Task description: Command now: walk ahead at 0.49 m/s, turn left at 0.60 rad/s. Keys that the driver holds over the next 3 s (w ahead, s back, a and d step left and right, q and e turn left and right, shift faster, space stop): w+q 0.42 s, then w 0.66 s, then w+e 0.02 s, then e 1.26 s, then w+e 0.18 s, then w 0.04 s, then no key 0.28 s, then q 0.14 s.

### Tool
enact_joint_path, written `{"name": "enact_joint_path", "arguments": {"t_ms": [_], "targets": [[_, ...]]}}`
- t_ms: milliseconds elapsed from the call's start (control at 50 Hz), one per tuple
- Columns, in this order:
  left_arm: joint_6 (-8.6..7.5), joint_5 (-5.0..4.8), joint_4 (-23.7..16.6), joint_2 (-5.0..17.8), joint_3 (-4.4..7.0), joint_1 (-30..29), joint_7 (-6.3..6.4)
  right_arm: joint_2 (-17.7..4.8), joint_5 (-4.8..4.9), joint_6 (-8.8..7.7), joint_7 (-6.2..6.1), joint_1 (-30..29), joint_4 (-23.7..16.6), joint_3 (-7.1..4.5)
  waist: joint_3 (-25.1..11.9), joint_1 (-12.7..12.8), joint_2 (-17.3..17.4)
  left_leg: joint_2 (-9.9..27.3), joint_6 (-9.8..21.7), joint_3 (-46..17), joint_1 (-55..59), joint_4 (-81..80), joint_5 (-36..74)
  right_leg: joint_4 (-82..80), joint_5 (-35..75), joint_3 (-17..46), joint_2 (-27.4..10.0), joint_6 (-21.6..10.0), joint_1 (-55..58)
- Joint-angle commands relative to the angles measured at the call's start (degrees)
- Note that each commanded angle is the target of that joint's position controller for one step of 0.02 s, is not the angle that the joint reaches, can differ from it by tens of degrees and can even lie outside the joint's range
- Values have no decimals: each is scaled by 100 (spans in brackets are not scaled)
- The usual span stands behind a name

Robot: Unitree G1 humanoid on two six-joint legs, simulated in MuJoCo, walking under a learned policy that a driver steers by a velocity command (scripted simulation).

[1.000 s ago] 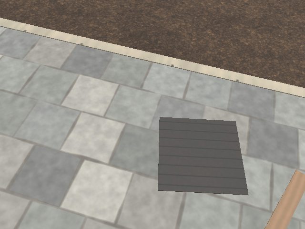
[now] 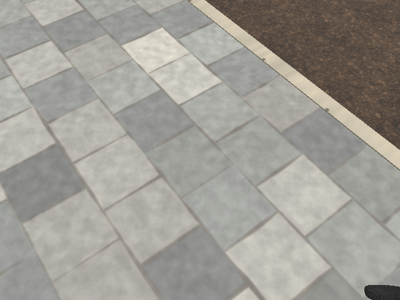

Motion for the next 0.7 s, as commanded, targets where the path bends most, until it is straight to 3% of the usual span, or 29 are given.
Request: {"name": "enact_joint_path", "arguments": {"t_ms": [20,40,100,160,220,300,340,360,380,400,420,440,460,480,500,540,580,640,700], "targets": [[-292,106,-781,814,153,-400,20,-770,-56,-128,-56,731,-168,-249,-1013,-345,27,1617,1184,-2742,2720,-1891,415,92,587,474,-341,-54,-2526],[-222,136,-741,833,168,-275,3,-718,-128,-129,-81,523,-225,-216,-895,-158,186,1491,1184,-2539,2231,-2038,743,-29,730,488,-418,-10,-2212],[-63,231,-718,650,123,-246,2,-719,-78,-174,-163,485,-65,-215,-691,-39,221,1332,1254,-2080,1425,-2247,1374,-639,985,301,-399,256,-1976],[-46,257,-931,434,32,-950,-3,-818,-60,-144,-270,647,105,-237,-449,-246,259,1006,1048,-1664,1049,-2240,1244,-1858,2094,197,-226,410,-1963],[-109,193,-1085,305,-30,-1673,-73,-894,-10,-92,-311,938,254,-260,-405,-566,343,828,789,-1591,892,-2102,655,-3156,3058,113,131,400,-1408],[-179,84,-1184,578,86,-1876,-158,-854,43,-36,-333,1237,429,-258,-438,-588,536,1120,658,-2281,1530,-1561,188,-3827,2811,393,255,236,-1178],[-207,66,-1142,689,171,-1589,-162,-835,22,5,-337,1193,445,-267,-480,-406,727,1215,546,-2576,1768,-1196,325,-3928,2190,385,275,51,-845],[-224,75,-1044,744,234,-1170,-138,-727,12,24,-330,1142,432,-236,-613,-172,744,1077,427,-2546,1727,-865,494,-4139,2129,272,299,-89,-269],[-254,152,-985,922,320,-573,-99,-448,-21,11,-306,1167,390,-137,-1122,120,557,764,225,-2280,1472,91,539,-4131,2064,520,-73,-348,811],[-236,215,-970,1268,403,184,-62,-54,-138,-14,-288,1553,320,-10,-2013,213,-454,231,-79,-1688,466,1838,-993,-3974,1862,1704,-1208,-799,2484],[-145,202,-719,1470,477,577,-117,-101,112,-61,-304,2005,163,25,-2446,35,-2250,-129,-357,-1157,-1358,3469,-2476,-4913,-131,4517,-2200,-1546,3563],[-129,123,-832,926,357,372,-139,-671,169,-44,-339,1765,317,-98,-1781,168,-1223,266,-450,-1312,-1827,4060,-2054,-5267,-1297,4551,-2034,-1382,3061],[-92,129,-829,680,277,137,-117,-824,107,-11,-340,1175,242,-145,-1115,242,-697,434,-482,-1097,-1864,4125,-1534,-5308,-908,3608,-1785,-1167,2373],[-75,193,-822,574,225,-91,-124,-734,16,10,-343,874,183,-129,-717,147,-306,589,-496,-976,-1651,3938,-1203,-5363,-47,2884,-1516,-1109,1668],[-75,221,-758,467,190,-236,-118,-617,-38,-1,-328,725,127,-132,-482,30,-334,731,-483,-996,-1513,3616,-976,-5450,575,2388,-1295,-1133,1229],[-117,213,-661,354,161,-299,-111,-387,3,10,-283,837,185,-95,-431,-138,-625,860,-470,-873,-1091,3160,-801,-5675,1244,1691,-991,-1111,846],[-158,142,-523,429,185,-199,-117,-228,-38,20,-265,741,194,-44,-414,-166,-585,883,-502,-747,-1117,2690,-697,-5820,1804,1347,-993,-1248,814],[-130,84,-362,652,243,-91,-104,-84,-109,-43,-211,262,87,55,-361,-76,-402,1017,-560,-564,-1225,1631,-15,-5993,2343,950,-1021,-1338,953],[-59,34,-217,794,259,55,-90,1,-80,-133,-121,-298,11,123,-271,125,-409,939,-572,-314,-842,544,777,-6016,2583,454,-857,-1198,903]]}}
Next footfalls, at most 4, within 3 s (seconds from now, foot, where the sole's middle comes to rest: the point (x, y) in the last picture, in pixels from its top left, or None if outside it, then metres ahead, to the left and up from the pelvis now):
0.38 right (254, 297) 0.42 -0.12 -0.76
0.88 left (154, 242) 0.59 0.21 -0.76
1.38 right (194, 166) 0.90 0.09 -0.76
1.82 left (135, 176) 0.85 0.31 -0.76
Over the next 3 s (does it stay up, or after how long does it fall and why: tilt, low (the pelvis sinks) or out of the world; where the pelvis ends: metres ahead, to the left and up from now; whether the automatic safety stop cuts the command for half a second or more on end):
stays up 0.87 0.14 0.02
